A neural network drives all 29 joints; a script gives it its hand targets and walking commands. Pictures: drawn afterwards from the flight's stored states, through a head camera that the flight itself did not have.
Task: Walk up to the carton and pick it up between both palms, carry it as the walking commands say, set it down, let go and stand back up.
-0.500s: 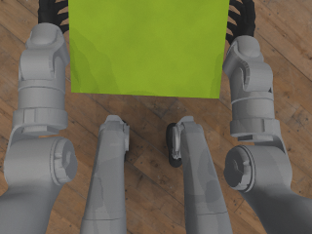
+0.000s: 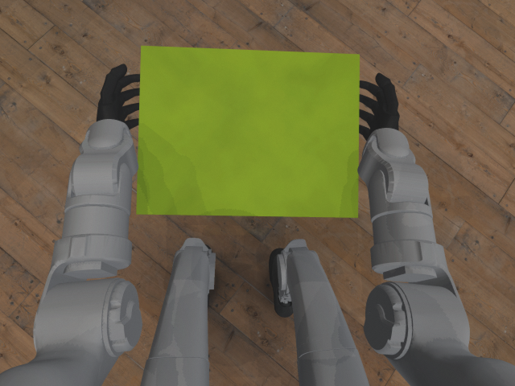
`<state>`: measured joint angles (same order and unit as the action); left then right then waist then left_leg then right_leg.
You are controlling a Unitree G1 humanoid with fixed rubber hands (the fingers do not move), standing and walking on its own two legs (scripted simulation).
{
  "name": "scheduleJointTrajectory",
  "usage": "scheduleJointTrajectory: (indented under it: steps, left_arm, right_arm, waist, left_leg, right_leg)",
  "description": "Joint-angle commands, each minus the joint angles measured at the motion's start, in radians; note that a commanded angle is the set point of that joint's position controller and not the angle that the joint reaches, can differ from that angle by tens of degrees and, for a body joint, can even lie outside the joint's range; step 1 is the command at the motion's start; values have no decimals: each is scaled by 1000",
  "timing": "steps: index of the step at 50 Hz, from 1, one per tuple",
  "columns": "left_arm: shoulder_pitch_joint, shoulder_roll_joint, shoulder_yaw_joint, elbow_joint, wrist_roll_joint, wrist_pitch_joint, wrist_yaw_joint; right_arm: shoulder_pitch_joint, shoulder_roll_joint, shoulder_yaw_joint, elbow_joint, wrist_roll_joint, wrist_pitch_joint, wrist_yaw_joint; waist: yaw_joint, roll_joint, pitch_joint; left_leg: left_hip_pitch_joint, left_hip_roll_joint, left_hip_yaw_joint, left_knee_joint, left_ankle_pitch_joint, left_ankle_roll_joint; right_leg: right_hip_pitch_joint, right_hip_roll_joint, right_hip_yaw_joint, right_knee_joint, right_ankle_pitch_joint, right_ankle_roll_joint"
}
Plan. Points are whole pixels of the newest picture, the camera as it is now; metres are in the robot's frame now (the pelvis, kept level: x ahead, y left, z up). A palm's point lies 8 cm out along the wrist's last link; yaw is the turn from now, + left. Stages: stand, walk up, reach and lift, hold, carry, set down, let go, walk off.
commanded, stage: reach and lift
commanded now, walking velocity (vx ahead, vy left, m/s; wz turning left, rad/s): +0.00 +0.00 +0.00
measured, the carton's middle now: (249, 144) +0.46 +0.00 -0.13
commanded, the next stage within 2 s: none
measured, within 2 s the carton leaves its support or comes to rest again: neither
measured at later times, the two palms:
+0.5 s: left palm (63, 93) +0.45 +0.20 +0.05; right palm (435, 103) +0.44 -0.18 +0.07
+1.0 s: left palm (45, 79) +0.42 +0.18 +0.13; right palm (514, 109) +0.40 -0.20 +0.14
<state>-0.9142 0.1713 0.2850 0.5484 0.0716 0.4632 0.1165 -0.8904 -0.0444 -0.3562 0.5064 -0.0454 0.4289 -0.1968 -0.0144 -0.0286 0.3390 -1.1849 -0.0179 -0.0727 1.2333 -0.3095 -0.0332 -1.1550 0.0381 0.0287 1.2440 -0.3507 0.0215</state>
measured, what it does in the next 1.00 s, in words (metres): rises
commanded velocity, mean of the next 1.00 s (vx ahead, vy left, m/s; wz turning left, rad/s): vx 0.00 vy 0.00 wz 0.00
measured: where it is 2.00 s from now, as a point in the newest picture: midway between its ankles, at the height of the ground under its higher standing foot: (241, 292)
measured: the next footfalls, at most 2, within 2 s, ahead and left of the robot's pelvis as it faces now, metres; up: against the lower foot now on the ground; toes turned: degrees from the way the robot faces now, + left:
none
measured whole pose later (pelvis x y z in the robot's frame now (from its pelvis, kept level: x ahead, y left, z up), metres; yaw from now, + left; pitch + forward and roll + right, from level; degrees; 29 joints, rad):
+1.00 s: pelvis +0.11 +0.00 +0.13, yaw -1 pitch +8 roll +0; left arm -0.32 0.00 0.28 0.49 0.25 0.51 -0.04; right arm -0.28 0.11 -0.34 0.43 -0.20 0.47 -0.07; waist -0.03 -0.04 -0.14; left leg -0.42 0.00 -0.04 0.40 -0.13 -0.02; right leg -0.41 0.02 0.08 0.43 -0.16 0.01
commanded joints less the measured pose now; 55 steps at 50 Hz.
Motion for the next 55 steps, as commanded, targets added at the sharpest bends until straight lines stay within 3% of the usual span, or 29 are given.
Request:
scheduleJointTrajectory:
  steps: [1, 3, 6, 9, 11, 12, 13, 14, 18, 20, 22, 23, 25, 29, 31, 32, 33, 36, 38, 41, 43, 44, 46, 47, 48, 51, 52, 54, 55]
  left_arm:
    - [-689, -1097, -564, -86, -155, -75, -466]
    - [-551, -1083, -508, -54, -132, -79, -474]
    - [-476, -1089, -392, 98, -54, -78, -500]
    - [-264, -1030, -225, 320, 50, -78, -512]
    - [-218, -1030, -196, 296, 54, -90, -515]
    - [-260, -1011, -173, 302, 83, -100, -523]
    - [-238, -976, -131, 332, 114, -95, -526]
    - [-206, -1009, -175, 301, 92, -100, -522]
    - [-253, -1011, -295, 89, 51, -125, -513]
    - [-162, -988, -314, 72, 44, -121, -509]
    - [-160, -1008, -385, -7, 31, -124, -499]
    - [-140, -1051, -438, -83, 7, -127, -497]
    - [-111, -1091, -513, -120, -21, -130, -496]
    - [-109, -1095, -553, -172, -36, -122, -484]
    - [-43, -1075, -527, -97, -16, -112, -479]
    - [-85, -1134, -651, -252, -79, -115, -468]
    - [69, -1094, -591, -130, -58, -109, -469]
    - [78, -1105, -619, -202, -69, -103, -466]
    - [152, -1056, -475, -24, 9, -80, -473]
    - [145, -1131, -609, -191, -79, -61, -464]
    - [62, -1118, -578, -200, -50, -54, -470]
    - [67, -1047, -455, -89, 14, -37, -481]
    - [14, -1077, -532, -206, -42, -41, -490]
    - [18, -1104, -597, -220, -76, -24, -500]
    - [-71, -1045, -550, -199, -52, -14, -507]
    - [-125, -1059, -451, -65, -18, 7, -539]
    - [-126, -1054, -447, -72, -17, 8, -546]
    - [-266, -1101, -516, -168, -66, -1, -575]
    - [-219, -1063, -393, 20, -5, 14, -576]
  right_arm:
    - [-780, 1037, 657, -122, 195, -48, 534]
    - [-595, 1070, 627, -64, 184, -40, 524]
    - [-495, 1035, 485, 56, 81, -42, 518]
    - [-383, 1004, 381, 171, 19, -37, 526]
    - [-371, 963, 367, 127, -7, -43, 530]
    - [-331, 965, 307, 216, -50, -44, 532]
    - [-290, 940, 286, 229, -95, -40, 531]
    - [-282, 932, 284, 189, -80, -43, 535]
    - [-184, 1005, 334, 141, -61, -59, 545]
    - [-171, 1038, 393, 85, -41, -50, 544]
    - [-112, 1012, 433, 51, -32, -62, 549]
    - [-38, 1058, 481, 5, -31, -64, 550]
    - [-119, 1034, 575, -143, 31, -84, 554]
    - [34, 1005, 541, -61, -16, -60, 560]
    - [0, 952, 546, -75, -4, -58, 570]
    - [68, 1041, 602, -138, 18, -56, 583]
    - [64, 995, 616, -150, 34, -52, 582]
    - [125, 984, 661, -174, 48, -36, 586]
    - [162, 919, 528, -3, -24, -13, 578]
    - [158, 1011, 665, -151, 62, 7, 587]
    - [128, 1018, 613, -95, 33, 13, 595]
    - [140, 935, 508, 32, -27, 35, 589]
    - [77, 1043, 606, -63, 28, 36, 594]
    - [22, 1069, 656, -149, 87, 42, 586]
    - [-48, 1058, 610, -82, 55, 42, 592]
    - [-48, 1025, 523, 23, 8, 75, 581]
    - [-114, 1094, 554, 12, 28, 81, 578]
    - [-248, 1109, 582, -120, 51, 57, 573]
    - [-189, 1041, 436, 61, -16, 75, 578]
  waist:
    - [35, 95, -1849]
    - [11, 75, -1714]
    - [-38, 47, -1409]
    - [6, 50, -1066]
    - [15, 26, -1025]
    - [-31, 55, -942]
    - [8, 23, -880]
    - [-44, 17, -918]
    - [-16, 93, -1004]
    - [-18, 0, -1006]
    - [-7, 86, -1090]
    - [-26, 30, -1148]
    - [-2, 108, -1267]
    - [-74, 118, -1207]
    - [-52, 135, -1155]
    - [-80, 99, -1289]
    - [-16, 76, -1192]
    - [-31, 121, -1212]
    - [-26, 98, -923]
    - [-23, 30, -1069]
    - [-2, 40, -1004]
    - [-6, 48, -763]
    - [7, -35, -913]
    - [16, 41, -966]
    - [36, -1, -846]
    - [7, 15, -722]
    - [50, -66, -749]
    - [6, 59, -922]
    - [3, 72, -727]
  left_leg:
    - [578, -100, 59, -216, -43, 54]
    - [565, -107, 69, -222, 121, 49]
    - [521, -102, 61, -278, 3, 69]
    - [470, -104, 71, -379, -36, 72]
    - [518, -97, 68, -423, 19, 69]
    - [467, -92, 57, -437, -33, 76]
    - [470, -83, 63, -456, -36, 74]
    - [547, -89, 54, -507, 42, 71]
    - [675, -80, 41, -535, 217, 56]
    - [731, -75, 27, -549, 271, 72]
    - [768, -71, 9, -573, 346, 60]
    - [771, -86, 18, -577, 423, 45]
    - [915, -86, 1, -599, 530, 44]
    - [995, -71, -21, -618, 601, 41]
    - [1004, -61, -21, -642, 656, 35]
    - [1155, -52, -48, -661, 727, 26]
    - [1104, -60, -36, -652, 831, 33]
    - [1095, -63, -29, -706, 811, 34]
    - [949, -70, -1, -753, 609, 33]
    - [1120, -57, -15, -786, 660, 33]
    - [1117, -46, -22, -795, 617, 36]
    - [969, -59, 20, -818, 406, 47]
    - [1051, -62, 27, -836, 373, 48]
    - [1096, -71, 35, -840, 392, 53]
    - [1020, -74, 38, -844, 317, 67]
    - [979, -67, 55, -869, 106, 88]
    - [973, -67, 44, -856, 69, 95]
    - [1039, -82, 66, -842, 86, 80]
    - [926, -72, 72, -853, 18, 88]
  right_leg:
    - [403, 91, -26, -252, -79, -47]
    - [473, 77, -8, -279, 143, -18]
    - [374, 66, -9, -389, -29, -18]
    - [360, 42, 13, -490, -99, -15]
    - [401, 36, 18, -536, -46, -12]
    - [327, 44, 2, -526, -68, -18]
    - [331, 48, 12, -558, -85, -27]
    - [418, 47, 11, -588, 11, -24]
    - [527, 49, 12, -575, 208, -35]
    - [545, 50, 26, -589, 275, -17]
    - [632, 56, 20, -571, 351, -24]
    - [716, 53, 29, -585, 467, -28]
    - [730, 64, 21, -588, 499, -25]
    - [651, 80, 13, -625, 487, -26]
    - [613, 74, 22, -670, 486, -37]
    - [684, 93, 4, -684, 519, -35]
    - [640, 86, 13, -684, 582, -20]
    - [814, 80, 26, -730, 667, -24]
    - [713, 59, 25, -788, 521, -26]
    - [889, 72, 29, -808, 566, -27]
    - [794, 78, 7, -827, 460, -20]
    - [723, 56, 20, -864, 344, -30]
    - [901, 63, 25, -862, 361, -23]
    - [943, 51, 27, -866, 382, -10]
    - [876, 42, 32, -878, 294, -13]
    - [823, 19, 35, -925, 80, -9]
    - [882, 26, 32, -918, 3, -5]
    - [950, 6, 59, -932, -12, -13]
    - [837, 3, 42, -934, -35, -15]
